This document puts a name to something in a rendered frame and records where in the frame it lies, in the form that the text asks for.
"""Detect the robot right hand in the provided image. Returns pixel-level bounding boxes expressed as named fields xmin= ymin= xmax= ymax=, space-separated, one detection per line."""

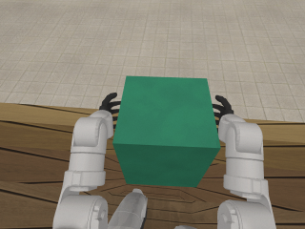
xmin=212 ymin=95 xmax=234 ymax=132

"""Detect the carton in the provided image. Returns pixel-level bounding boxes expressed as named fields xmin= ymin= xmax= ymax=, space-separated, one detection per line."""
xmin=112 ymin=75 xmax=221 ymax=188

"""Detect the left robot forearm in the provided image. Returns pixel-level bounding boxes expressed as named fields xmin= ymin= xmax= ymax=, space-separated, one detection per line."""
xmin=52 ymin=110 xmax=113 ymax=229

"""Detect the robot left thigh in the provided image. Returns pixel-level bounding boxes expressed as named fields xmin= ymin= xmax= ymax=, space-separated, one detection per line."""
xmin=107 ymin=192 xmax=148 ymax=229

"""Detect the left robot shin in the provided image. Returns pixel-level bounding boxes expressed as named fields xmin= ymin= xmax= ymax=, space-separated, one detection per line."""
xmin=132 ymin=188 xmax=144 ymax=227

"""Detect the robot left hand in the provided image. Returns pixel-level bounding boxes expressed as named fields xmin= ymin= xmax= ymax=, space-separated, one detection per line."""
xmin=99 ymin=93 xmax=121 ymax=129

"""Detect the right robot forearm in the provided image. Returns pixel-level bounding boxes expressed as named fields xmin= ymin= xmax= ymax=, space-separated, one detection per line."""
xmin=218 ymin=114 xmax=276 ymax=229

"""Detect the left robot upper arm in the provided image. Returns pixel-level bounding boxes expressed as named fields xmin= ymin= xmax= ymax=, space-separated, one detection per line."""
xmin=53 ymin=195 xmax=109 ymax=229

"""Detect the right robot upper arm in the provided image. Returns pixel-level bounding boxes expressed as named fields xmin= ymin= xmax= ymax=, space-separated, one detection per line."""
xmin=217 ymin=199 xmax=275 ymax=229

